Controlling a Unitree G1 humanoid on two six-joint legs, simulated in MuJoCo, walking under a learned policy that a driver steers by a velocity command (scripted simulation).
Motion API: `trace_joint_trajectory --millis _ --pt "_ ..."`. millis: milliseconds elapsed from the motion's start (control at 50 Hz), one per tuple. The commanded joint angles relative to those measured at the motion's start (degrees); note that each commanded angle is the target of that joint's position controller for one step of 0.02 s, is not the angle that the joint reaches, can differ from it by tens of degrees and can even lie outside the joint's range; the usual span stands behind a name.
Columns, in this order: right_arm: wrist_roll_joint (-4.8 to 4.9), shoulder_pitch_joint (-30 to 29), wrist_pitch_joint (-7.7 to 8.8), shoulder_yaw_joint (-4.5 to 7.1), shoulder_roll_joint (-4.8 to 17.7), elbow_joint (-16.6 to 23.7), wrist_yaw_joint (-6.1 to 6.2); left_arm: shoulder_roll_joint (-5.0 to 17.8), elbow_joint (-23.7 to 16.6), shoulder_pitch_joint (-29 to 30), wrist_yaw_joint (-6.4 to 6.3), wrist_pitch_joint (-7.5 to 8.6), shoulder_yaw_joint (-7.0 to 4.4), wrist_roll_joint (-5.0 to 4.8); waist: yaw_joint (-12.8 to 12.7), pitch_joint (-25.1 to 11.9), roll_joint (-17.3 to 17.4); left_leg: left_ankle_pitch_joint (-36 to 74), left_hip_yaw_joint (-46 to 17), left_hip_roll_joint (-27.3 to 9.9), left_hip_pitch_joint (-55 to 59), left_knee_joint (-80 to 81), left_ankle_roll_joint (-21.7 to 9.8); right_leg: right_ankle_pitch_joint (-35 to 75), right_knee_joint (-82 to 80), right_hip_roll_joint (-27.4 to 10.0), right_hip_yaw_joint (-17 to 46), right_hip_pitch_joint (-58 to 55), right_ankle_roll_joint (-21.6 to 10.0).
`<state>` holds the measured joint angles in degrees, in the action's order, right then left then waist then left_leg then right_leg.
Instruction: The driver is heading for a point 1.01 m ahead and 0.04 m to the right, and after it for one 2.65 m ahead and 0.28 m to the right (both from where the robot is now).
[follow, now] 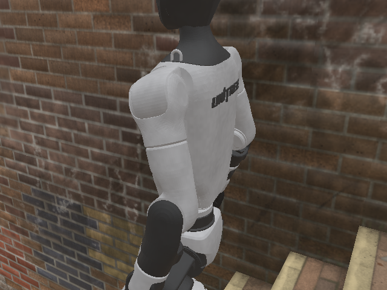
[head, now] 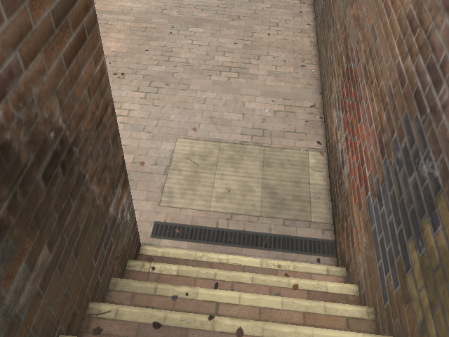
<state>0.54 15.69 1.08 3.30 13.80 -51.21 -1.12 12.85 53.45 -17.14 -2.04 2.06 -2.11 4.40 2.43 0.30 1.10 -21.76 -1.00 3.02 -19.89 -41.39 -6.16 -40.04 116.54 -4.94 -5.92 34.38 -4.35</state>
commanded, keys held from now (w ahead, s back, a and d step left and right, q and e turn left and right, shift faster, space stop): w+q+shift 0.06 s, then w+shift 0.60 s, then w+e+shift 0.34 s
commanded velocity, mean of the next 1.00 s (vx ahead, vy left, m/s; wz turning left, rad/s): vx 1.00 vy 0.00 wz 0.10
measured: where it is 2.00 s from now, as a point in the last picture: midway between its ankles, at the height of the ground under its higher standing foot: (222, 286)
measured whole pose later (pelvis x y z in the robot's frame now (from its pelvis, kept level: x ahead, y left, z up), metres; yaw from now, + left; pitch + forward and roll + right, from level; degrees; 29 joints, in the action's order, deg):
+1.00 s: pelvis +0.62 +0.01 -0.48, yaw +3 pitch -1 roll +2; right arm 0.4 27.2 8.0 2.7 14.3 -60.1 0.8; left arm 15.8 48.4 -10.7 0.8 0.6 -3.1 1.5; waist 0.2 0.1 -1.4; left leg -46.2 8.4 -3.0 -16.7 -64.0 0.5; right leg 31.1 50.8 -0.9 5.0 38.3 -2.4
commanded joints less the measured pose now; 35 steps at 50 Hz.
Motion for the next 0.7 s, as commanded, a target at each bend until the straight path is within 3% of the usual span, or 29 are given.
trace_joint_trajectory --millis 20,40,60,80,100,120,160,200,220,260,280,300,320,340,360,380,400,420,440,460,480,500,520,540,560,600,640,680,700 --pt "-0.08 17.08 0.22 1.18 9.3 -4.34 1.08 0.86 -10.24 3.83 1.02 2.49 0.24 -0.57 0.45 -4.88 3.13 25.18 -30.56 -16.24 23.65 -0.85 -15.95 7.11 -17.85 -0.27 12.89 38.66 3.51" --pt "-1.16 11.43 0.88 0.72 9.45 -1.92 1.34 2.59 -10.45 7.17 0.85 2.53 -0.23 -0.33 -1.11 -2.61 6.69 17.91 -39.44 -18.26 15.59 3.64 -17.61 15.52 -25.0 -1.01 13.85 37.14 5.72" --pt "-1.89 5.14 1.24 -1.06 4.57 1.55 2.12 3.72 -12.02 11.1 0.85 1.47 -0.17 -0.71 -3.3 -1.36 -0.62 13.98 -36.85 -14.44 -3.09 6.62 -16.91 29.57 -39.16 1.8 11.43 22.15 9.26" --pt "-2.57 3.45 1.48 -1.19 5.04 0.98 1.86 3.01 -6.92 4.67 0.36 0.16 -0.29 -0.69 -5.92 -1.4 2.31 24.14 -33.43 -12.61 -10.42 2.63 -15.3 38.07 -36.39 2.64 8.81 13.02 9.7" --pt "-1.41 3.74 1.54 -1.0 6.1 1.52 1.86 1.97 -4.31 -0.66 0.41 -0.93 0.01 -0.38 -7.4 -4.27 4.31 32.06 -30.05 -11.36 -12.18 -0.71 -13.47 38.19 -33.27 2.78 6.97 7.52 9.28" --pt "-0.17 8.07 2.49 -0.5 5.68 -0.83 2.18 5.22 -5.85 1.83 0.89 -0.66 -1.06 -0.67 -5.82 -4.16 3.06 21.8 -27.06 -7.24 -7.1 -7.39 -11.19 50.95 -42.22 1.95 9.95 11.9 7.99" --pt "1.51 3.79 3.11 -1.61 2.76 0.49 3.02 1.9 -10.86 11.67 1.58 -0.29 0.86 -1.35 -4.59 -1.16 1.53 -0.09 -23.1 -0.54 -18.75 -7.79 -8.25 68.85 -60.64 4.42 7.64 -2.91 7.66" --pt "0.66 -1.24 3.09 -0.73 6.03 4.0 2.94 2.86 -11.19 11.47 2.23 -0.04 0.72 -2.56 -3.88 -0.48 2.77 -2.12 -19.7 1.04 -21.06 -11.24 -7.21 72.87 -70.84 6.56 4.89 -14.7 6.91" --pt "0.12 -2.22 2.68 -0.71 6.65 4.52 2.44 4.5 -10.18 9.63 2.33 0.26 -0.13 -2.83 -3.52 -0.43 6.07 0.89 -20.9 -1.01 -18.51 -14.08 -7.17 71.67 -68.51 6.41 5.98 -16.23 6.21" --pt "-1.16 0.67 1.5 -0.85 5.36 3.8 2.72 4.96 -8.93 5.01 2.24 1.03 -0.8 -2.76 -2.53 2.0 7.79 10.0 -21.86 -2.3 -10.48 -23.3 -8.46 63.68 -70.54 5.3 7.87 -13.24 3.75" --pt "-2.14 -0.82 0.73 -0.52 6.54 3.44 3.1 6.61 -7.01 -1.44 2.15 1.09 -1.74 -2.25 -5.59 1.75 8.6 20.01 -22.67 -3.75 -6.39 -29.88 -9.71 57.64 -73.26 3.72 8.93 -14.51 1.86" --pt "-2.68 0.74 -0.24 -0.54 5.47 3.55 2.56 8.28 -6.31 -6.58 1.86 0.92 -2.63 -4.58 -6.74 2.15 5.61 37.96 -17.22 -1.79 -3.81 -37.69 -9.34 46.76 -86.7 3.56 6.38 -19.75 2.02" --pt "-2.12 -1.8 -0.49 -0.43 4.41 3.38 2.94 8.12 -3.1 -17.38 2.28 1.22 -3.21 -3.76 -11.41 1.97 4.79 47.26 -14.63 0.43 -13.16 -58.5 -8.28 51.32 -90.57 2.05 7.02 -33.55 -0.66" --pt "-1.68 -11.82 -0.09 -0.57 1.25 5.85 3.14 8.41 -1.2 -26.73 2.63 1.03 -3.36 -5.39 -20.69 4.26 -6.66 9.6 -8.85 11.9 -30.7 -92.85 -6.32 67.31 -91.36 -4.97 14.2 -40.27 -7.03" --pt "-0.27 -7.1 0.53 -2.71 -5.1 10.58 3.57 7.64 -1.38 -20.41 4.18 1.12 -0.78 -4.41 -7.73 6.41 -17.73 -19.69 -5.7 14.28 -53.06 -96.14 -5.48 89.62 -66.99 -8.02 16.72 -44.29 -1.35" --pt "-1.04 1.2 0.76 -3.06 -4.88 9.81 3.68 6.22 -1.71 -17.37 5.03 1.96 -0.11 -3.54 -1.38 0.85 -15.49 -11.78 -8.91 7.49 -54.48 -82.0 -7.36 86.71 -70.44 -10.85 22.99 -45.26 0.31" --pt "-2.15 1.3 0.87 -3.15 -3.41 7.54 3.73 6.28 -0.66 -19.88 4.72 2.56 -0.23 -3.94 -2.76 -0.32 -10.99 -11.18 -9.41 5.7 -53.98 -80.98 -6.02 70.13 -73.68 -11.76 25.82 -40.26 -1.72" --pt "-3.71 -1.74 0.94 -2.67 -2.07 7.17 3.84 6.51 -0.67 -18.08 4.67 3.23 -0.07 -4.24 -2.22 1.88 -7.64 -10.24 -9.88 4.76 -55.46 -80.64 -4.47 64.58 -73.8 -10.75 27.08 -33.66 -2.8" --pt "-5.57 -5.38 0.97 -2.28 -0.89 9.26 3.9 7.21 0.32 -16.43 4.02 4.39 0.48 -4.54 0.77 2.6 -4.79 2.88 -14.28 1.96 -55.65 -66.15 -0.78 53.96 -74.08 -10.98 32.66 -25.51 -2.07" --pt "-5.46 -9.08 1.07 -2.76 -0.79 10.01 3.51 7.25 0.42 -15.41 3.08 5.15 1.0 -4.27 0.88 5.16 -3.4 10.23 -13.58 1.27 -52.49 -50.44 3.17 49.91 -75.52 -11.38 33.26 -17.51 -1.36" --pt "-4.56 -12.87 0.83 -3.27 -0.83 11.47 2.43 6.08 -0.94 -10.2 2.26 5.01 1.94 -3.3 1.46 7.38 -1.63 21.11 -7.96 1.58 -37.04 -34.07 5.3 41.43 -81.98 -8.42 31.35 -0.93 -1.81" --pt "-4.94 -9.61 0.17 -2.56 -0.94 7.36 2.29 8.61 -0.42 -10.11 2.5 5.42 1.51 -3.57 1.0 5.3 -4.75 31.59 -5.74 1.4 -26.26 -38.03 4.5 41.55 -80.2 -7.39 32.06 3.4 -2.86" --pt "-4.13 -8.79 0.1 -1.61 0.68 6.1 1.96 10.34 0.13 -8.74 1.77 5.45 1.0 -4.3 1.87 3.47 -6.79 38.29 -10.22 -1.03 -29.04 -34.93 3.58 33.76 -76.12 -7.68 32.65 -2.42 -4.23" --pt "-2.91 -15.12 0.72 -1.24 3.17 7.97 1.61 8.53 -0.86 -7.92 1.53 5.7 1.36 -5.2 -0.1 5.56 -3.78 47.84 -6.48 1.13 -30.97 -22.01 2.77 28.36 -71.81 -0.97 24.55 -4.79 -1.71" --pt "-2.74 -19.38 2.19 -2.06 1.82 8.86 0.25 6.6 -1.25 -6.17 1.34 6.11 1.94 -6.43 -1.09 5.44 -1.9 60.01 -3.4 -0.56 -21.29 -10.31 2.12 19.35 -71.93 0.87 21.85 -0.98 -1.62" --pt "-2.21 -21.07 2.29 -2.24 0.94 8.23 -1.05 8.27 -0.76 -8.05 1.87 4.9 1.4 -5.37 -4.64 5.19 -2.22 60.89 1.0 -0.95 -9.84 -2.25 1.69 17.09 -70.93 0.98 19.37 -1.65 -4.69" --pt "-1.03 -20.21 1.3 -2.25 0.15 6.96 -0.26 7.16 2.36 -12.73 2.19 3.77 1.13 -3.01 -8.85 7.44 -9.55 51.2 0.23 -2.56 -11.24 1.05 1.38 27.03 -63.49 0.86 19.74 -12.07 -6.59" --pt "0.22 -11.34 1.2 -0.04 5.63 4.85 1.15 6.51 2.61 -9.39 1.36 3.3 0.62 0.02 -6.38 5.99 -12.68 46.76 -0.9 -6.7 -12.27 11.11 0.66 39.67 -52.88 0.79 22.46 -23.03 -7.71" --pt "-0.81 2.18 0.87 1.54 7.66 -0.11 1.36 6.51 3.38 -7.77 2.15 2.65 0.38 -0.27 -1.43 -0.45 -10.35 41.7 6.43 -2.4 7.19 1.56 0.86 53.17 -39.91 1.01 19.37 -14.82 -7.93"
